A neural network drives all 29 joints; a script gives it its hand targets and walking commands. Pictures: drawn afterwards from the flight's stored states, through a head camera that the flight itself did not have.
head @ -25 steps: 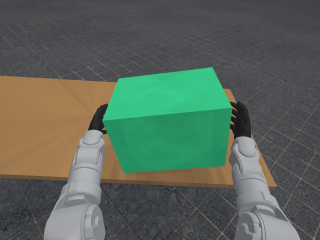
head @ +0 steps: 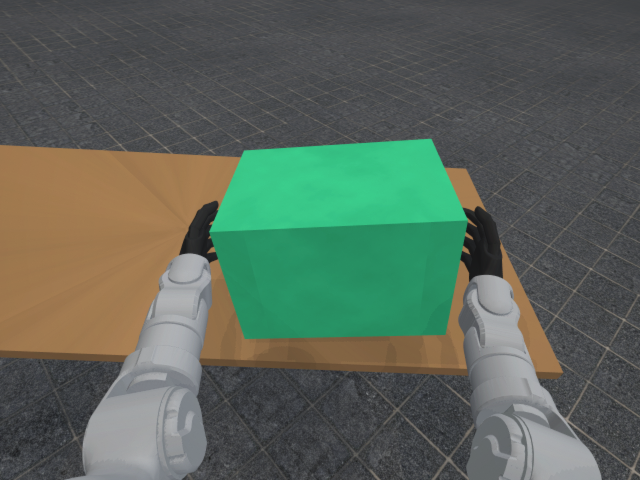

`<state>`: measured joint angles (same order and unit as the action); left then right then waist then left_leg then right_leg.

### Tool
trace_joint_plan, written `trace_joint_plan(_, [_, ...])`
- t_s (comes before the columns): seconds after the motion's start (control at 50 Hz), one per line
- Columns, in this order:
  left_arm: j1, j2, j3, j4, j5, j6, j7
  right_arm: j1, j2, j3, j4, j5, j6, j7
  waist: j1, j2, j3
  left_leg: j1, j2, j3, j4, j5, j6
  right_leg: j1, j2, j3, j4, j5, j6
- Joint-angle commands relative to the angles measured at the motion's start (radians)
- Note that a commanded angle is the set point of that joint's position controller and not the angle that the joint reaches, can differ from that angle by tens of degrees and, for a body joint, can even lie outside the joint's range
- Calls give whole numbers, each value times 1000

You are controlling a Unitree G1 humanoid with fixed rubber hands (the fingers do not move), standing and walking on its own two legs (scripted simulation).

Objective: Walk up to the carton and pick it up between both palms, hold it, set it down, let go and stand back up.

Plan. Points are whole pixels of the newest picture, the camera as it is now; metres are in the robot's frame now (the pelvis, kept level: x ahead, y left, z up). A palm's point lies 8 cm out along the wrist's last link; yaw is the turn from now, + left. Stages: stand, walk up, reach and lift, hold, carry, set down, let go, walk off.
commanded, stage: set down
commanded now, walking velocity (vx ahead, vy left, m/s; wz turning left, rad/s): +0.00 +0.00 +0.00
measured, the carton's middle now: (339, 237) +0.47 +0.00 +0.08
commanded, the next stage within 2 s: none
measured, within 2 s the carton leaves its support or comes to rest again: neither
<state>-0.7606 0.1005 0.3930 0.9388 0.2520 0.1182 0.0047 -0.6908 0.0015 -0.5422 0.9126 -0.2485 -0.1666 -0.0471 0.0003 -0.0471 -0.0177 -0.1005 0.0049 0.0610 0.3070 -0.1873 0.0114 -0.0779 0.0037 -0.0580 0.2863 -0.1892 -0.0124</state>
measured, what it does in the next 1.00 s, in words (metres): stands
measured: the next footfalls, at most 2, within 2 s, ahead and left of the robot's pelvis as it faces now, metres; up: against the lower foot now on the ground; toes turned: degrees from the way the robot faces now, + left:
none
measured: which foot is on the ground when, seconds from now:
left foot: down 0.00-1.00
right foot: down 0.00-1.00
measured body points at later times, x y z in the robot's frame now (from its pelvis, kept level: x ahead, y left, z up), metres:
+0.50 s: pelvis +0.01 +0.00 +0.00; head +0.02 +0.02 +0.45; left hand +0.44 +0.20 +0.08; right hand +0.41 -0.19 +0.09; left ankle -0.01 +0.11 -0.75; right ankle -0.02 -0.11 -0.75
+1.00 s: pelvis +0.01 +0.00 -0.01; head +0.07 +0.01 +0.44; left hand +0.47 +0.19 +0.06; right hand +0.43 -0.20 +0.06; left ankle -0.01 +0.10 -0.75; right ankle -0.02 -0.10 -0.75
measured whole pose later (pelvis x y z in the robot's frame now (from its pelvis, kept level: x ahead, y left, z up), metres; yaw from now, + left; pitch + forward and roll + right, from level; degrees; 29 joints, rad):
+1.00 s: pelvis +0.01 +0.00 -0.01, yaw +0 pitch +13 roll +0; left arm -0.99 0.24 0.33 1.39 0.10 -0.20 -0.01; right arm -0.77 0.01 -0.64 1.00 -0.34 -0.23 -0.05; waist -0.03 -0.02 -0.12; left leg -0.41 0.01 0.08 0.38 -0.20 0.02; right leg -0.39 -0.01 -0.07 0.37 -0.21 -0.01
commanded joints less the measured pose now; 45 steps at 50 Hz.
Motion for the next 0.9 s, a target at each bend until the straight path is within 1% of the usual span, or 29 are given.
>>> trace_joint_plan(0.0, [-792, -451, -245, -172, -42, -142, -180, -695, 437, 324, -90, -46, -46, 166, -1, 47, -546, 167, -1, 51, 38, 482, -67, 164, -7, -50, 44, 456, 68])
trace_joint_plan(0.06, [-789, -447, -231, -147, -41, -154, -187, -694, 446, 320, -93, -55, -48, 168, 0, 43, -561, 140, -6, 55, 35, 458, -58, 182, -10, -44, 57, 482, 74])
trace_joint_plan(0.08, [-799, -444, -231, -138, -42, -157, -187, -696, 445, 315, -84, -53, -48, 169, -3, 48, -566, 143, -4, 50, 35, 471, -60, 175, -12, -45, 63, 491, 74])
trace_joint_plan(0.12, [-811, -440, -225, -124, -42, -167, -185, -699, 446, 308, -86, -66, -51, 170, 4, 47, -574, 151, -3, 57, 38, 468, -62, 155, -8, -50, 56, 463, 71])
trace_joint_plan(0.16, [-822, -440, -228, -107, -47, -176, -181, -708, 443, 299, -86, -70, -54, 173, -3, 56, -587, 161, 1, 51, 45, 486, -66, 129, -9, -51, 59, 457, 68])
trace_joint_plan(0.18, [-819, -437, -225, -96, -44, -178, -181, -712, 440, 298, -85, -69, -53, 176, 2, 58, -582, 166, 2, 50, 48, 495, -65, 119, -8, -50, 56, 459, 68])
trace_joint_plan(0.22, [-817, -433, -221, -84, -46, -184, -183, -701, 438, 288, -73, -80, -52, 176, -8, 47, -581, 169, 1, 52, 49, 492, -66, 110, -7, -49, 53, 447, 68])
trace_joint_plan(0.26, [-824, -440, -220, -74, -48, -195, -184, -704, 445, 284, -71, -85, -54, 176, -6, 65, -595, 152, 0, 51, 52, 499, -68, 104, -10, -48, 58, 459, 63])
trace_joint_plan(0.28, [-824, -435, -213, -66, -47, -200, -183, -712, 452, 288, -77, -86, -58, 177, 1, 60, -605, 151, 0, 53, 59, 503, -66, 111, -8, -48, 68, 469, 64])
trace_joint_plan(0.32, [-836, -440, -217, -50, -48, -208, -184, -708, 453, 274, -67, -95, -58, 178, -9, 74, -608, 160, 4, 50, 59, 515, -71, 97, -7, -53, 62, 457, 63])
trace_joint_plan(0.36, [-829, -430, -201, -21, -41, -210, -186, -701, 443, 261, -45, -100, -51, 183, -8, 74, -591, 160, 6, 50, 57, 506, -70, 67, -9, -52, 56, 428, 61])
trace_joint_plan(0.4, [-836, -423, -196, -21, -36, -217, -186, -704, 442, 255, -54, -99, -51, 182, -12, 85, -584, 150, 8, 51, 60, 505, -72, 67, -9, -47, 55, 437, 60])
trace_joint_plan(0.44, [-853, -420, -197, -9, -45, -227, -184, -720, 444, 252, -57, -105, -56, 183, -6, 82, -612, 136, 7, 47, 65, 519, -72, 65, -8, -51, 62, 457, 62])
trace_joint_plan(0.48, [-853, -411, -199, 10, -49, -233, -184, -716, 445, 245, -46, -111, -55, 183, -18, 72, -626, 152, 12, 46, 73, 530, -69, 53, -7, -52, 72, 450, 61])
trace_joint_plan(0.5, [-861, -411, -202, 2, -55, -245, -183, -720, 451, 249, -60, -108, -62, 183, -11, 75, -657, 149, 9, 45, 81, 544, -69, 56, -8, -52, 76, 475, 64])
trace_joint_plan(0.52, [-872, -415, -205, 10, -63, -254, -184, -730, 456, 253, -56, -116, -65, 182, -16, 70, -662, 137, 11, 45, 83, 548, -69, 52, -8, -53, 79, 483, 63])
trace_joint_plan(0.54, [-877, -411, -209, 21, -64, -263, -184, -727, 457, 253, -49, -116, -70, 183, -20, 65, -679, 147, 13, 43, 89, 570, -71, 46, -6, -54, 87, 497, 67])
trace_joint_plan(0.58, [-877, -409, -204, 51, -64, -276, -186, -730, 464, 250, -46, -120, -75, 184, -17, 80, -690, 135, 14, 43, 91, 556, -71, 37, -9, -54, 88, 491, 63])
trace_joint_plan(0.62, [-885, -406, -206, 67, -67, -286, -184, -743, 460, 248, -47, -125, -80, 185, -7, 88, -692, 120, 17, 42, 96, 572, -68, 23, -9, -53, 93, 491, 61])
trace_joint_plan(0.66, [-889, -400, -199, 100, -71, -297, -188, -745, 461, 245, -38, -129, -82, 186, -11, 83, -701, 107, 18, 42, 105, 576, -64, 18, -13, -51, 96, 498, 61])
trace_joint_plan(0.68, [-887, -397, -205, 97, -78, -306, -188, -751, 460, 253, -38, -127, -86, 187, -13, 73, -721, 113, 19, 38, 108, 593, -63, 20, -10, -53, 108, 518, 60])
trace_joint_plan(0.7, [-904, -382, -196, 115, -78, -315, -191, -756, 466, 252, -27, -126, -87, 186, -9, 65, -716, 99, 17, 43, 110, 571, -58, 14, -14, -49, 107, 523, 63])
trace_joint_plan(0.72, [-900, -376, -195, 126, -77, -324, -194, -745, 472, 255, -24, -126, -86, 185, -9, 68, -717, 75, 16, 42, 107, 561, -55, 25, -17, -45, 112, 541, 65])
trace_joint_plan(0.74, [-913, -374, -198, 138, -83, -334, -194, -743, 475, 248, -14, -133, -88, 183, -18, 70, -728, 63, 16, 42, 104, 548, -55, 31, -19, -43, 118, 539, 67])
trace_joint_plan(0.78, [-914, -363, -190, 170, -88, -348, -197, -757, 472, 245, -19, -135, -93, 179, -14, 71, -738, 50, 15, 36, 112, 555, -50, 21, -21, -40, 125, 560, 72])
trace_joint_plan(0.8, [-909, -365, -196, 186, -91, -357, -198, -756, 478, 246, -16, -140, -99, 177, -21, 66, -756, 39, 16, 36, 115, 557, -52, 31, -23, -42, 134, 584, 69])
trace_joint_plan(0.84, [-921, -364, -198, 210, -100, -376, -199, -761, 479, 242, -10, -144, -107, 174, -17, 70, -766, 43, 20, 32, 123, 577, -51, 6, -22, -43, 139, 572, 72])
trace_joint_plan(0.86, [-931, -367, -206, 208, -109, -390, -199, -765, 487, 246, -12, -143, -115, 176, -20, 76, -792, 45, 21, 31, 129, 596, -54, -6, -22, -45, 141, 586, 69])
trace_joint_plan(0.88, [-941, -354, -209, 233, -107, -398, -199, -768, 484, 246, 5, -147, -118, 176, -25, 76, -791, 49, 26, 28, 135, 614, -55, -27, -21, -44, 144, 581, 70])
